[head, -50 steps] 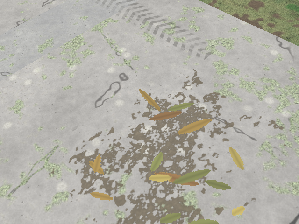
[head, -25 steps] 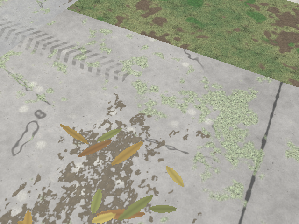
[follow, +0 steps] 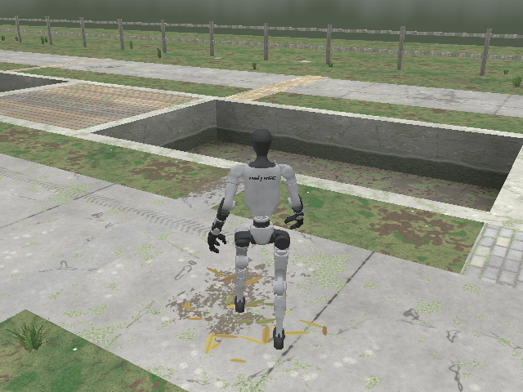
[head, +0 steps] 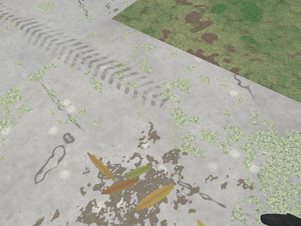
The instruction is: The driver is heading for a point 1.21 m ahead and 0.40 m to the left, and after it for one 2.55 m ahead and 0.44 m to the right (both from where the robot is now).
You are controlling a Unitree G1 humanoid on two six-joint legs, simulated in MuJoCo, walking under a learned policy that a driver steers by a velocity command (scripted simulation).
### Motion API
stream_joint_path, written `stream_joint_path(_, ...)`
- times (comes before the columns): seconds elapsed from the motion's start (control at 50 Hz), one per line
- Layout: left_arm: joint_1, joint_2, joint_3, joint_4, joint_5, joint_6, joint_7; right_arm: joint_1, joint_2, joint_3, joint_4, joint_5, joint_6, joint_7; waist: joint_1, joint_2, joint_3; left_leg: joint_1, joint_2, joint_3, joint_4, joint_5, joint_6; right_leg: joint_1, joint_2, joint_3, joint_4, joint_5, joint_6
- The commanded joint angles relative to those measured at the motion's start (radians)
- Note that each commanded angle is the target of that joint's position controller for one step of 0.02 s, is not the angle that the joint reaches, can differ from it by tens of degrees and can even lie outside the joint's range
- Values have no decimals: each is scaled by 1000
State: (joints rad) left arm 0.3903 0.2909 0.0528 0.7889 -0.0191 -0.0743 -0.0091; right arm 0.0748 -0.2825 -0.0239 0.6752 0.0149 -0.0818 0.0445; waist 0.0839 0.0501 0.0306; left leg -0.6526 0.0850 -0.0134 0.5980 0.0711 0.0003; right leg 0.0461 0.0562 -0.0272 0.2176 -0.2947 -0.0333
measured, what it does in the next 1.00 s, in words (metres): walks ahead, turning left: left foot, then right foot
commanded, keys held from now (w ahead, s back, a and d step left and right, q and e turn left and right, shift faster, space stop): w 0.42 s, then w+q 0.58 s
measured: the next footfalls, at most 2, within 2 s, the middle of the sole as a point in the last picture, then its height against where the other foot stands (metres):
left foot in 0.10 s outside the picture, level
right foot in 0.64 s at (196, 209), level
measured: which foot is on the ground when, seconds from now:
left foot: up 0.00-0.08, down 0.10-0.64, up 0.66-1.00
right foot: down 0.00-0.12, up 0.14-0.62, down 0.64-1.00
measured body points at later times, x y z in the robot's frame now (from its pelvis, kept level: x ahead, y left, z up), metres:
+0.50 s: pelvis +0.29 +0.04 +0.01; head +0.31 +0.05 +0.46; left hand +0.49 +0.28 -0.09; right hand +0.31 -0.24 -0.11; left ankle +0.22 +0.13 -0.74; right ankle +0.47 -0.13 -0.69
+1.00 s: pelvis +0.55 +0.02 +0.00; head +0.58 +0.03 +0.45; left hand +0.51 +0.31 -0.12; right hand +0.81 -0.18 -0.08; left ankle +0.67 +0.21 -0.69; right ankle +0.51 -0.11 -0.74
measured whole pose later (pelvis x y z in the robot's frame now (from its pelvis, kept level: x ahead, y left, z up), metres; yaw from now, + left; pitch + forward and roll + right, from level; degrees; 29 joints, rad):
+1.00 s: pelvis +0.55 +0.02 +0.00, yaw +16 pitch +1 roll -3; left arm 0.31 0.29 0.08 0.85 0.00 -0.09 0.00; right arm 0.15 -0.30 -0.06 0.67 0.02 -0.02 0.03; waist 0.08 0.04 0.04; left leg -0.67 0.12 -0.03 0.78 -0.04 0.00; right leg 0.00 0.01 -0.21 0.24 -0.25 0.00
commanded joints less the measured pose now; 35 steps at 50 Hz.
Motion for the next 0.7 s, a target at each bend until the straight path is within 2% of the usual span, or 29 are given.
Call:
stream_joint_path(0.02, 5, 187, 50, -28, -8, 2, 10, -89, -90, -25, -97, 0, -20, 14, -30, -106, 60, 20, -16, -4, -65, -41, 39, -12, -313, 128, -20, 369, -144)
stream_joint_path(0.04, 4, 193, 53, -23, -7, 8, 13, -70, -99, -29, -95, -1, -20, 15, -45, -115, 43, 55, -30, 7, -72, -83, 52, 16, -316, 126, 15, 450, -134)
stream_joint_path(0.06, -5, 202, 55, -22, -4, 14, 15, -23, -117, -38, -88, -3, -18, 11, -74, -132, 4, 133, -59, 33, -76, -126, 69, 34, -306, 116, 86, 610, -121)
stream_joint_path(0.08, -17, 199, 52, -22, 1, 22, 17, 93, -146, -57, -59, -5, -16, 3, -141, -128, -76, 296, -96, 70, -92, -130, 96, 21, -267, 84, 239, 772, -100)
stream_joint_path(0.1, -5, 166, 37, -29, 14, 25, 22, 251, -192, -77, -23, -5, -10, -9, -209, -105, -201, 563, -49, 29, -51, -93, 132, -101, -217, 49, 464, 709, -65)
stream_joint_path(0.12, 130, 56, 3, -56, 23, 11, 16, 354, -302, -99, -16, -29, -6, -16, -171, 113, -383, 983, 222, -388, -43, -191, 283, -482, -85, 21, 878, 287, 4)
stream_joint_path(0.14, 132, 51, -6, -37, 11, -10, 9, 395, -248, -86, 0, -13, -4, -9, -186, 233, -489, 1077, 309, -761, -258, -382, 347, -663, 20, 141, 1071, -270, 27)
stream_joint_path(0.16, 23, 151, 21, -60, -22, -22, 1, 336, -191, -67, -4, -5, -3, -11, -197, 128, -325, 972, 283, -663, -296, -501, 292, -776, -47, 176, 1141, -245, 14)
stream_joint_path(0.18, -71, 157, 20, -90, -30, -28, 0, 269, -167, -59, -12, -6, -1, -14, -178, 54, -194, 818, 247, -523, -312, -462, 257, -791, -100, 133, 1106, -162, 3)
stream_joint_path(0.2, -114, 142, 16, -99, -14, -27, 4, 215, -145, -51, -11, -14, -3, -13, -145, -7, -100, 665, 210, -419, -338, -352, 247, -767, -140, 110, 1040, -89, 3)
stream_joint_path(0.22, -107, 135, 22, -96, 1, -19, 7, 181, -121, -45, -15, -25, -10, -12, -108, 9, -73, 568, 174, -348, -363, -258, 236, -704, -176, 118, 976, -33, 4)
stream_joint_path(0.24, -77, 118, 20, -83, 3, -8, 7, 162, -112, -43, -16, -29, -15, -11, -84, 30, -70, 513, 150, -303, -391, -212, 235, -647, -186, 118, 953, -2, 10)
stream_joint_path(0.26, -53, 98, 17, -71, 4, 1, 9, 158, -112, -45, -11, -25, -22, -10, -71, 35, -71, 485, 139, -267, -415, -169, 245, -622, -188, 110, 933, 15, 18)
stream_joint_path(0.3, -67, 80, 13, -74, 11, 15, 14, 168, -127, -50, 9, -18, -33, -12, -62, 23, -45, 453, 135, -203, -449, -90, 259, -640, -195, 100, 874, 57, 38)
stream_joint_path(0.34, -143, 72, 10, -97, 19, 14, 16, 192, -141, -54, 29, -16, -31, -21, -78, 4, -13, 470, 128, -157, -471, -45, 259, -701, -203, 97, 770, 154, 58)
stream_joint_path(0.42, -277, 40, -3, -126, 15, -5, 1, 237, -160, -57, 55, -7, -16, -34, -128, -1, 16, 504, 83, -62, -476, -38, 212, -680, -174, 64, 499, 372, 60)
stream_joint_path(0.46, -357, 36, -6, -151, 12, -14, -8, 291, -174, -61, 79, 1, -7, -37, -161, -9, 35, 524, 91, -76, -464, -57, 211, -658, -150, 51, 409, 404, 62)
stream_joint_path(0.52, -430, 49, -2, -180, 6, -28, -26, 335, -185, -66, 102, 7, 13, -43, -174, -1, 48, 608, 128, -127, -405, -52, 210, -668, -123, 63, 321, 360, 53)
stream_joint_path(0.58, -394, 86, 13, -176, 6, -41, -35, 326, -199, -76, 109, 10, 28, -55, -130, 31, 22, 661, 158, -183, -323, 2, 183, -580, -101, 72, 263, 263, 25)
stream_joint_path(0.6, -331, 104, 23, -160, 6, -45, -33, 308, -202, -77, 107, 10, 33, -56, -88, 41, -11, 652, 144, -178, -255, 91, 168, -479, -83, 51, 236, 241, 8)
stream_joint_path(0.62, -204, 144, 45, -124, 10, -47, -24, 303, -179, -67, 104, 5, 34, -56, -25, 27, -99, 606, 88, -142, -105, 164, 139, -277, -79, 38, 218, 256, -23)
stream_joint_path(0.64, -31, 210, 65, -101, 28, -46, -12, 291, -117, -43, 74, -14, 31, -56, 48, -44, -261, 436, 24, -100, 171, -4, 98, 20, -232, 178, 275, 271, -87)
stream_joint_path(0.66, 35, 290, 85, -79, 33, -33, -10, 439, -3, -10, 51, -6, 14, -52, -12, -312, -407, 35, -131, -25, 526, -574, 24, 389, -482, 598, 233, 134, -237)
stream_joint_path(0.68, 48, 197, 64, -82, 24, -29, -10, 403, -91, -29, 64, 21, 4, -52, 29, -282, -406, -78, -104, -129, 662, -660, 20, 356, -483, 732, 123, -55, -240)
stream_joint_path(0.7, -12, 141, 46, -83, 20, -28, -6, 300, -162, -52, 39, 38, 4, -53, 34, -210, -248, -133, -57, -125, 696, -578, 24, 235, -445, 574, 97, -78, -192)
Over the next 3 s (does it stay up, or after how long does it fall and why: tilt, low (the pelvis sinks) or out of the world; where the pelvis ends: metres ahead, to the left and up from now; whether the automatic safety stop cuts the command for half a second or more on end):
stays up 1.15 0.39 0.00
